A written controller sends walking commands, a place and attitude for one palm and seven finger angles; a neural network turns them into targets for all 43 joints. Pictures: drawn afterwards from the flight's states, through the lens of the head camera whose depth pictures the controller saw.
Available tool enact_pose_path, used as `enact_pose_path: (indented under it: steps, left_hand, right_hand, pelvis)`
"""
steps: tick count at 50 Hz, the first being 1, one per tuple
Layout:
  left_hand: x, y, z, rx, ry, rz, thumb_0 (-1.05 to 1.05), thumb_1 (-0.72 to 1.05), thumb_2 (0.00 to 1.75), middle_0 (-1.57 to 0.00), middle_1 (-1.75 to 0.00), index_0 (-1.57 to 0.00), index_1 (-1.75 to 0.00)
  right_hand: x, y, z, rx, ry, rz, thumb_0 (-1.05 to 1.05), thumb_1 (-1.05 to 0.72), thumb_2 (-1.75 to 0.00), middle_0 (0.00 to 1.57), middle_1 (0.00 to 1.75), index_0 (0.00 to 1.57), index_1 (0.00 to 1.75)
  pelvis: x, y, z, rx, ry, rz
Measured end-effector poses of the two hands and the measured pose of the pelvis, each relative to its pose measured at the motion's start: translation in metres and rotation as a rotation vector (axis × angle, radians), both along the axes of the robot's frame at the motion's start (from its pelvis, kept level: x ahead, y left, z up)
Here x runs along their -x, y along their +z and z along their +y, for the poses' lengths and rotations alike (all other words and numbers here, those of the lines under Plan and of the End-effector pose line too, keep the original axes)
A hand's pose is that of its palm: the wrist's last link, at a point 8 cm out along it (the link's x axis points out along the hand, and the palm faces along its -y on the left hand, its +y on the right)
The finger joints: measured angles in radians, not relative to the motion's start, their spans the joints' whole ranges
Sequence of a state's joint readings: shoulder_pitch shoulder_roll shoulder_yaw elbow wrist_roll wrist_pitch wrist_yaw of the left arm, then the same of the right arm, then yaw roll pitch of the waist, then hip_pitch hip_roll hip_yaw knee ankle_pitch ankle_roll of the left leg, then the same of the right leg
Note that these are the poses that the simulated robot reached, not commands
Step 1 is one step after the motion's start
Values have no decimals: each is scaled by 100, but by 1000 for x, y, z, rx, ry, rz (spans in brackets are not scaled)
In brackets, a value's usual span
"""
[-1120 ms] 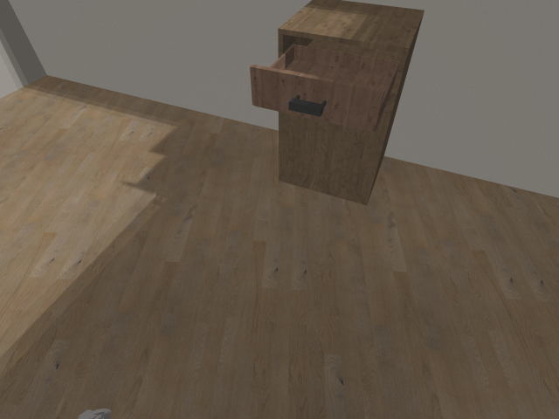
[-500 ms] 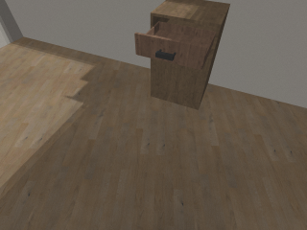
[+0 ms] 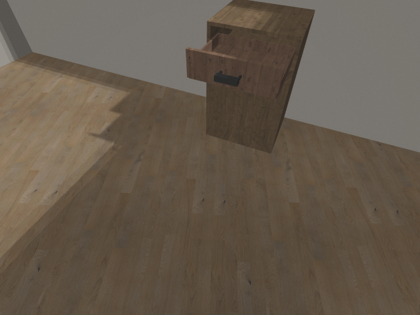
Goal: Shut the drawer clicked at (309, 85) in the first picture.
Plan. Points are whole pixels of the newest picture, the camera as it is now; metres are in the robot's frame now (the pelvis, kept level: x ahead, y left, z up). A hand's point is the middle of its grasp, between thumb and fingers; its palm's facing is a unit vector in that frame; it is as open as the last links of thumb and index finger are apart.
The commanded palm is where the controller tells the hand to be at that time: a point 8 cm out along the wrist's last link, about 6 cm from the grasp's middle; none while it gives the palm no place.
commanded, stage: look at it before walking up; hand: left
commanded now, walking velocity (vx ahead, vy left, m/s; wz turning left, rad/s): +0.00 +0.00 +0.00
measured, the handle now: (228, 77) +1.06 -0.02 -0.09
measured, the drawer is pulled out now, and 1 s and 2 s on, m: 0.30 0.30 0.30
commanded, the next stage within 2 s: walk to a spot facing it in 0.32 s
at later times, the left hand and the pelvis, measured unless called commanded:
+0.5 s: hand out of the picture +0.06 +0.24 -0.16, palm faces -0.02 -0.95 -0.32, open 7.4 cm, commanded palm none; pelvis +0.01 +0.00 +0.00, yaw +0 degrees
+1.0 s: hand (138, 292) +0.21 +0.18 -0.18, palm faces -0.07 -0.98 -0.18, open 7.3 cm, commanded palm none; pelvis +0.14 +0.00 -0.01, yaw -3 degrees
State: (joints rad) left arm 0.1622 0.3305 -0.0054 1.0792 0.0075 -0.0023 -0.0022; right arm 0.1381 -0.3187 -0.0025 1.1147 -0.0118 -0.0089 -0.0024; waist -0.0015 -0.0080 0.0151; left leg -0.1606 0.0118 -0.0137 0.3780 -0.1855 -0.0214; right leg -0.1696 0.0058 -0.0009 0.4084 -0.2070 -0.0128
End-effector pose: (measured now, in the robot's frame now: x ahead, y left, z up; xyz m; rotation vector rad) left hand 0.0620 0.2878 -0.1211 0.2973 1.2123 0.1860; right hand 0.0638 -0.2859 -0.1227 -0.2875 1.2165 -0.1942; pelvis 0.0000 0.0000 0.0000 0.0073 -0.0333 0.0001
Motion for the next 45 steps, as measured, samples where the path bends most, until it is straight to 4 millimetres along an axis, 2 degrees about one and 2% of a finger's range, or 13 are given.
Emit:
enact_pose_path:
  steps: [24, 30, 37, 39, 41, 45]
  left_hand:
    - [7, -3, 0, 5, 14, 39, 1, 91, 90, -20, -30, -21, -30]
    - [19, -17, -14, 60, 47, 78, 1, 91, 90, -20, -30, -20, -30]
    - [39, -42, -24, 147, 101, 208, 1, 91, 90, -20, -30, -20, -30]
    - [31, -41, -27, 155, 81, 251, 1, 91, 90, -20, -30, -20, -30]
    - [13, -38, -30, 161, 62, 256, 1, 91, 90, -20, -30, -20, -30]
    - [-47, -33, -38, 165, 29, 192, 1, 91, 90, -20, -30, -20, -30]
  right_hand:
    - [-1, -1, 5, -1, -5, 24, 1, -90, -90, 21, 30, 20, 30]
    - [10, -13, 25, -43, -18, 72, 1, -91, -90, 20, 30, 20, 30]
    - [25, -25, 64, -80, -81, 137, 1, -91, -90, 20, 30, 20, 30]
    - [34, -23, 76, -95, -123, 154, 0, -91, -90, 20, 30, 20, 30]
    - [47, -20, 87, -114, -162, 198, 0, -91, -90, 20, 30, 20, 30]
    - [70, -13, 105, -156, -223, 327, 0, -91, -90, 20, 30, 20, 30]
  pelvis:
    - [-7, 1, 3, 1, -2, 2]
    - [-24, -4, 6, 5, -4, 10]
    - [-59, -14, 24, 2, -13, 17]
    - [-70, -13, 26, -3, -28, 22]
    - [-81, -10, 25, -6, -31, 27]
    - [-106, -6, 18, -10, -37, 32]
